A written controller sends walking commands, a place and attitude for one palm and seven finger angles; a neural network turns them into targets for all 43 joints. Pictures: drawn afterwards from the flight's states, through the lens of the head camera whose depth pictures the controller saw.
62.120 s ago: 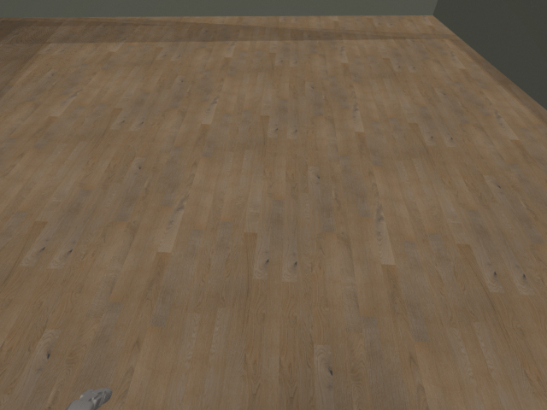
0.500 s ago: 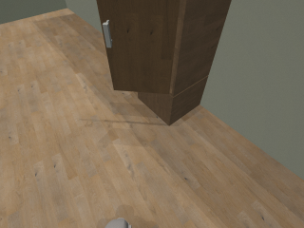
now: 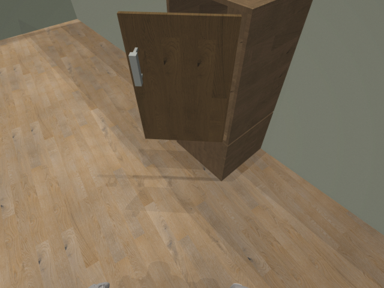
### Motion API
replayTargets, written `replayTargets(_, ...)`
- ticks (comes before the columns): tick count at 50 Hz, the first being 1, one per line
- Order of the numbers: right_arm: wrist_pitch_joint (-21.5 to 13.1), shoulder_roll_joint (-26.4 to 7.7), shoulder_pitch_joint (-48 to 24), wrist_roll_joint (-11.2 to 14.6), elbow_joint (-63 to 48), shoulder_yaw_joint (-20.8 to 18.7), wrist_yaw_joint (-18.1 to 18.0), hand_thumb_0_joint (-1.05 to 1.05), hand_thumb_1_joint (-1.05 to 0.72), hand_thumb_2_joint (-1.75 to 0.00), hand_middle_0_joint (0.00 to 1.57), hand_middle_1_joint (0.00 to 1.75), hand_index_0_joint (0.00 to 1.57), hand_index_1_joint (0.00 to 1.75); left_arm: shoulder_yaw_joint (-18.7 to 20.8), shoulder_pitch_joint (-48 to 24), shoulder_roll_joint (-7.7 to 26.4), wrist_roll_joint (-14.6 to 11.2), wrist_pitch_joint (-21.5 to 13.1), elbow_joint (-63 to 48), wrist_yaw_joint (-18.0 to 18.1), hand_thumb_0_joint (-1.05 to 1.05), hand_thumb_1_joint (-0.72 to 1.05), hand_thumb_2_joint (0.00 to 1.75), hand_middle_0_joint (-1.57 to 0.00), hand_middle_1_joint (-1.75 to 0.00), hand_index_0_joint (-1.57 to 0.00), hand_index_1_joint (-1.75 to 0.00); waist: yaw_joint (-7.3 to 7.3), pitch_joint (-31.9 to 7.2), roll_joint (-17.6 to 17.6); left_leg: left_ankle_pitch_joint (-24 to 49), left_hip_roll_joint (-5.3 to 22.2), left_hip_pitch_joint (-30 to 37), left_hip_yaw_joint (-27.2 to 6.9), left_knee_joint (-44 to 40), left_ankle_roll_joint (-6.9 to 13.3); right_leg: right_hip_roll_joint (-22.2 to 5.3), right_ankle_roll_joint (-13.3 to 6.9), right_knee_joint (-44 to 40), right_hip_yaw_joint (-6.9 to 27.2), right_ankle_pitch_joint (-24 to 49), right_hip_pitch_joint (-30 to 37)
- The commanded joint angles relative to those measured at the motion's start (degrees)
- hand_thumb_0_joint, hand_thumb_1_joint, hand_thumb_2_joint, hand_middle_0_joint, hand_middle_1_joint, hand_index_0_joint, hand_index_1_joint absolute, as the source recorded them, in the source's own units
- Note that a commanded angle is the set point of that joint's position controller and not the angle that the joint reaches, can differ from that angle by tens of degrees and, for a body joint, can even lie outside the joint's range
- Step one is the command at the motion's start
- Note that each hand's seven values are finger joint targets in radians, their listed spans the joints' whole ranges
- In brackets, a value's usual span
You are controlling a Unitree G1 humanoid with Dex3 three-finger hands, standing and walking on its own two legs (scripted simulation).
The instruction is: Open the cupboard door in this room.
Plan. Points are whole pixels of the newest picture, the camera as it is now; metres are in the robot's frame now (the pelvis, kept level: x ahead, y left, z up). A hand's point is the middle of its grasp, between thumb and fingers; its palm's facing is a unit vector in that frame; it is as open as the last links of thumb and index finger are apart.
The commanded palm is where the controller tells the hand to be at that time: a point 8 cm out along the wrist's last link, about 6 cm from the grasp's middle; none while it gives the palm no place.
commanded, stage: take the last steps up to it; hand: left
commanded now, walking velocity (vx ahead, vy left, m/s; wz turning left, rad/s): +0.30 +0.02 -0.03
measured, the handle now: (137, 66) +0.81 +0.24 +0.02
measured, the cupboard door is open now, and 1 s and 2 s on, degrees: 45 45 45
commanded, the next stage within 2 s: come to a stop and stand still in 0.40 s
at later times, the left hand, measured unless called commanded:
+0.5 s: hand out of the picture +0.13 +0.19 -0.19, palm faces +0.07 -0.99 -0.14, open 7.3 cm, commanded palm none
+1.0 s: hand (141, 216) +0.33 +0.16 -0.16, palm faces -0.04 -0.96 -0.28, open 7.4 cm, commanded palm none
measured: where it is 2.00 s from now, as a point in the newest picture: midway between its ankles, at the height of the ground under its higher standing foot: outside the picture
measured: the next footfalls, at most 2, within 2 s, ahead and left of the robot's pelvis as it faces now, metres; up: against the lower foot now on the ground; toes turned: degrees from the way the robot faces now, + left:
right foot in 0.08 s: +0.13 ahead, -0.12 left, +0.00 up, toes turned -8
left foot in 0.46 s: +0.31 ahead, +0.13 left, +0.00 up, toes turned +5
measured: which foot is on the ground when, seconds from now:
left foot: down 0.00-0.08, up 0.10-0.44, down 0.46-0.90, up 0.92-1.00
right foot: up 0.00-0.06, down 0.08-0.46, up 0.48-0.88, down 0.90-1.00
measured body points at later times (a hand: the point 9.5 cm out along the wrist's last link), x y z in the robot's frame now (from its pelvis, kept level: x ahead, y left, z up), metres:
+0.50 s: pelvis +0.19 +0.02 -0.02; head +0.21 +0.05 +0.43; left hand +0.13 +0.25 -0.18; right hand +0.28 -0.21 -0.15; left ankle +0.27 +0.13 -0.74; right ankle +0.10 -0.10 -0.73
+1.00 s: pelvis +0.24 -0.03 -0.01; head +0.27 -0.05 +0.44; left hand +0.33 +0.21 -0.14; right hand +0.26 -0.29 -0.17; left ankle +0.23 +0.11 -0.70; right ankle +0.23 -0.13 -0.74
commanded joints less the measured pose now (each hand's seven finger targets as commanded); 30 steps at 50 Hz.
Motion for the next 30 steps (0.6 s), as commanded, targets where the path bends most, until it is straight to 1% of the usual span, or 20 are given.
replayTargets(1,-0.78,-8.0,1.0,-0.05,-1.74,-1.51,-0.36,0.0,-0.9,-0.9,0.2,0.3,0.2,0.3,0.68,3.84,2.95,0.06,-0.91,-2.06,-0.2,0.0,0.9,0.9,-0.2,-0.3,-0.2,-0.3,2.3,2.04,2.29,-1.52,14.72,-6.83,-9.46,-5.44,6.01,1.43,-0.18,-9.53,-1.29,3.0,11.02)
replayTargets(2,-0.67,-7.24,0.98,0.15,-1.47,-1.39,-0.28,0.0,-0.9,-0.9,0.2,0.3,0.2,0.3,1.03,6.72,4.05,0.13,-1.24,-1.05,-0.01,0.0,0.9,0.9,-0.2,-0.3,-0.2,-0.3,3.35,1.18,0.64,-2.45,11.98,-9.18,-7.56,-0.54,4.15,1.98,-0.73,-12.64,-0.72,3.1,16.95)
replayTargets(3,-0.75,-5.98,0.74,0.52,-1.75,-1.05,-0.08,0.0,-0.9,-0.9,0.2,0.3,0.2,0.3,1.75,12.05,6.83,0.27,-1.89,0.43,0.24,0.0,0.9,0.9,-0.2,-0.3,-0.2,-0.3,5.74,-1.41,-4.05,-3.29,7.32,-14.37,-3.28,10.32,1.85,-2.02,-2.68,-16.79,5.87,-0.07,25.61)
replayTargets(4,-0.62,-3.34,1.15,0.93,-3.07,-0.73,0.55,0.0,-0.9,-0.9,0.2,0.3,0.2,0.3,2.75,17.49,12.04,0.36,-2.41,2.11,0.8,0.0,0.9,0.9,-0.2,-0.3,-0.2,-0.3,7.09,-1.58,-17.35,-13.28,0.66,-27.04,1.26,24.99,-1.07,-14.36,-8.33,-25.3,23.9,-3.95,33.63)
replayTargets(5,-0.32,-5.36,-1.91,0.76,-4.49,-0.88,0.72,0.0,-0.9,-0.9,0.2,0.3,0.2,0.3,2.93,20.28,13.68,-0.42,-2.29,2.39,1.34,0.0,0.9,0.9,-0.2,-0.3,-0.2,-0.3,8.29,-2.02,-14.74,-21.47,1.62,-31.03,-3.36,37.56,-1.31,-20.9,-13.45,-31.33,33.11,-6.6,32.85)
replayTargets(6,-0.52,-5.97,-4.57,0.58,-4.6,-1.32,0.69,0.0,-0.9,-0.9,0.2,0.3,0.2,0.3,2.54,17.5,11.02,-0.52,-2.73,1.89,1.84,0.0,0.9,0.9,-0.2,-0.3,-0.2,-0.3,6.95,0.65,-10.49,-14.78,3.92,-33.72,-8.26,42.73,-1.31,-18.65,-13.42,-30.8,30.48,-1.51,30.71)
replayTargets(7,-0.64,-5.4,-4.78,0.67,-4.3,-1.38,0.59,0.0,-0.9,-0.9,0.2,0.3,0.2,0.3,1.85,14.32,9.04,-0.58,-3.14,1.31,2.09,0.0,0.9,0.9,-0.2,-0.3,-0.2,-0.3,5.12,1.08,-9.0,-10.68,5.43,-33.86,-9.67,43.44,-1.71,-17.5,-12.36,-29.82,25.68,5.74,28.49)
replayTargets(9,0.26,-3.69,-3.81,0.64,-3.09,-1.22,0.8,0.0,-0.9,-0.9,0.2,0.3,0.2,0.3,1.14,10.57,6.16,-0.88,-3.31,0.31,2.07,0.0,0.9,0.9,-0.2,-0.3,-0.2,-0.3,2.47,0.08,-5.52,-6.01,7.16,-28.45,-9.19,40.18,-2.9,-13.9,-10.61,-30.2,15.29,11.91,23.11)
replayTargets(11,0.87,-1.82,-1.99,0.47,-2.42,-0.72,1.1,0.0,-0.9,-0.9,0.2,0.3,0.2,0.3,0.59,10.12,5.09,-0.71,-3.94,0.9,1.85,0.0,0.9,0.9,-0.2,-0.3,-0.2,-0.3,0.89,-1.15,-4.96,-2.94,6.84,-24.37,-7.36,34.49,-3.8,-11.43,-9.5,-30.65,9.12,15.63,20.13)
replayTargets(17,0.42,-0.87,-7.22,0.62,-4.66,-0.51,1.89,0.0,-0.9,-0.9,0.2,0.3,0.2,0.3,0.89,12.72,7.22,-0.39,-4.0,3.99,1.41,0.0,0.9,0.9,-0.2,-0.3,-0.2,-0.3,2.31,0.28,-4.46,0.4,4.24,-19.58,-3.88,16.99,-3.87,-10.43,-9.51,-29.34,7.41,15.31,20.08)
replayTargets(19,-0.06,-1.49,-6.73,0.48,-4.6,-0.6,1.75,0.0,-0.9,-0.9,0.2,0.3,0.2,0.3,0.9,12.36,7.47,-0.37,-3.6,4.78,1.38,0.0,0.9,0.9,-0.2,-0.3,-0.2,-0.3,1.48,1.03,-6.58,3.21,3.24,-14.19,-3.06,11.39,-3.37,-9.58,-7.95,-26.65,6.48,12.55,17.81)
replayTargets(20,-0.34,-2.39,-4.58,0.45,-3.82,-0.56,1.52,0.0,-0.9,-0.9,0.2,0.3,0.2,0.3,0.81,11.48,7.36,-0.57,-3.31,4.87,1.36,0.0,0.9,0.9,-0.2,-0.3,-0.2,-0.3,0.1,1.18,-6.13,5.52,2.22,-9.2,-2.29,8.17,-3.06,-8.31,-6.86,-24.65,5.22,10.69,15.16)
replayTargets(21,-0.79,-4.0,-1.13,0.28,-2.68,-0.86,1.15,0.0,-0.9,-0.9,0.2,0.3,0.2,0.3,0.63,11.35,6.55,-0.69,-3.02,4.82,1.28,0.0,0.9,0.9,-0.2,-0.3,-0.2,-0.3,-1.48,0.11,-2.65,5.91,2.0,-2.29,-2.68,5.59,-2.57,-6.32,-5.71,-19.12,3.86,10.88,11.79)
replayTargets(22,-1.25,-8.07,4.84,0.0,-1.13,-1.69,0.52,0.0,-0.9,-0.9,0.2,0.3,0.2,0.3,0.21,12.05,4.9,-0.75,-2.73,4.33,1.11,0.0,0.9,0.9,-0.2,-0.3,-0.2,-0.3,-3.74,-3.46,5.75,6.84,8.0,6.7,-10.57,3.59,-0.04,-2.5,-3.62,-7.59,1.11,5.66,5.74)
replayTargets(23,-1.2,-13.66,10.34,-0.62,-0.48,-2.94,-0.25,0.0,-0.9,-0.9,0.2,0.3,0.2,0.3,-0.38,13.62,2.08,-1.19,-2.72,3.37,1.0,0.0,0.9,0.9,-0.2,-0.3,-0.2,-0.3,-4.81,-7.99,17.8,8.31,21.11,13.63,-27.12,-1.29,6.31,3.88,-1.04,7.64,-4.15,-14.31,-3.01)
replayTargets(24,-0.32,-14.13,11.91,-0.22,-0.53,-2.79,-0.93,0.0,-0.9,-0.9,0.2,0.3,0.2,0.3,-0.76,10.58,2.78,-0.82,-2.48,1.51,1.31,0.0,0.9,0.9,-0.2,-0.3,-0.2,-0.3,-5.54,-7.1,15.37,8.19,25.02,11.37,-32.19,-4.58,10.23,4.2,-1.4,18.98,0.76,-20.01,-5.76)
replayTargets(25,-0.08,-13.49,8.65,-0.13,-1.71,-2.27,-0.99,0.0,-0.9,-0.9,0.2,0.3,0.2,0.3,-0.56,9.72,2.54,-0.46,-2.43,0.92,1.42,0.0,0.9,0.9,-0.2,-0.3,-0.2,-0.3,-4.25,-4.18,11.57,5.25,25.18,5.07,-30.1,-5.68,11.34,2.1,-1.78,23.64,2.75,-18.93,-6.75)
replayTargets(27,-0.39,-7.34,-0.37,0.12,-3.58,-0.18,-1.82,0.0,-0.9,-0.9,0.2,0.3,0.2,0.3,-0.85,9.66,1.57,-0.66,-1.22,3.57,1.83,0.0,0.9,0.9,-0.2,-0.3,-0.2,-0.3,-0.47,0.47,9.34,20.47,20.78,-6.79,-21.78,-6.15,7.96,-1.11,-0.26,20.64,5.92,-11.31,-2.03)
replayTargets(29,-0.46,-6.22,-4.74,0.33,-4.29,0.85,-2.6,0.0,-0.9,-0.9,0.2,0.3,0.2,0.3,-1.22,13.03,0.56,-1.14,0.42,4.97,1.95,0.0,0.9,0.9,-0.2,-0.3,-0.2,-0.3,2.11,0.25,6.39,33.45,18.59,-10.67,-14.7,-4.73,6.43,-0.57,1.19,13.29,5.4,-8.58,5.41)
replayTargets(30,-0.17,-6.95,-5.03,0.4,-3.97,0.64,-2.89,0.0,-0.9,-0.9,0.2,0.3,0.2,0.3,-1.06,13.51,0.97,-1.12,1.19,5.1,2.04,0.0,0.9,0.9,-0.2,-0.3,-0.2,-0.3,2.07,-2.0,6.03,39.26,18.41,-8.44,-13.15,-3.19,6.28,0.21,1.62,10.6,4.69,-8.5,6.54)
